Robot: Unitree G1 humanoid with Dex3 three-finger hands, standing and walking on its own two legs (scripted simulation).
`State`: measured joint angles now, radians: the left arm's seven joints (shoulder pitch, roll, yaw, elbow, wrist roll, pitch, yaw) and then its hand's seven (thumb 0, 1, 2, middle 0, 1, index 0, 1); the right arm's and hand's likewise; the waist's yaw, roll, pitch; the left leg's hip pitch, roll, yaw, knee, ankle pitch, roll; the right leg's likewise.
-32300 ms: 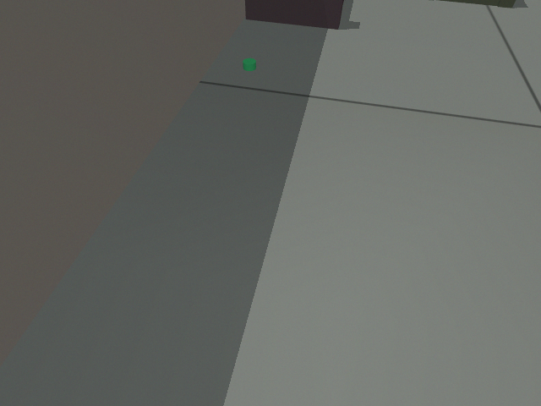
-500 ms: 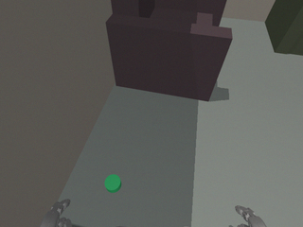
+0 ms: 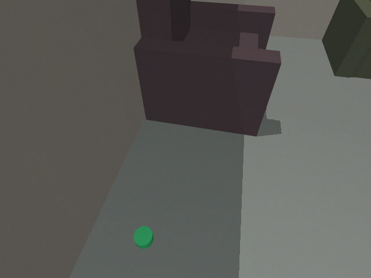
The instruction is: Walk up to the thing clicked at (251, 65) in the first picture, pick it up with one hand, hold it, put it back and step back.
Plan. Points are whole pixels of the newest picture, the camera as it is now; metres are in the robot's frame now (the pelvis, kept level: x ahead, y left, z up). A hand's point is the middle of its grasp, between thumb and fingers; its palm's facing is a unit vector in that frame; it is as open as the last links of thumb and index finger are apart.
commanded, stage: stand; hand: left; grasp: from above
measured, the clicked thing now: (143, 237) +0.46 +0.23 -0.75
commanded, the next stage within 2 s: step back in 1.82 s
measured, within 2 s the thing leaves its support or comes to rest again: neither
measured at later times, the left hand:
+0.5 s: hand out of the picture +0.05 +0.24 -0.16, palm faces +0.01 -0.94 -0.33, open 7.4 cm
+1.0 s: hand out of the picture +0.07 +0.23 -0.15, palm faces -0.01 -0.95 -0.33, open 7.4 cm
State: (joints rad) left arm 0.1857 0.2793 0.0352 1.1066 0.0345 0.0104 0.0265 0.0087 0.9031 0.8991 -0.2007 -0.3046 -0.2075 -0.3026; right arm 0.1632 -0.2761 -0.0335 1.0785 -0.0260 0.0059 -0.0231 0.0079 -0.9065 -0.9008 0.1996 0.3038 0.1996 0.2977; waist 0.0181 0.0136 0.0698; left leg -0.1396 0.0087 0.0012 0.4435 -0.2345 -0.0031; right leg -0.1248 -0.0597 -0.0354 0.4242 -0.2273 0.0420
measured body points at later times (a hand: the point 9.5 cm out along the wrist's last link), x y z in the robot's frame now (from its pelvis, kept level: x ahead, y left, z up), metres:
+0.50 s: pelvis +0.00 -0.01 +0.01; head +0.00 -0.01 +0.45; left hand +0.05 +0.29 -0.13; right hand +0.06 -0.29 -0.14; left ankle +0.01 +0.12 -0.74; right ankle +0.00 -0.15 -0.74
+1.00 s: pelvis +0.00 -0.01 +0.01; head +0.01 -0.01 +0.46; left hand +0.07 +0.28 -0.13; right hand +0.07 -0.30 -0.13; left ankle +0.01 +0.12 -0.74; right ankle +0.00 -0.15 -0.74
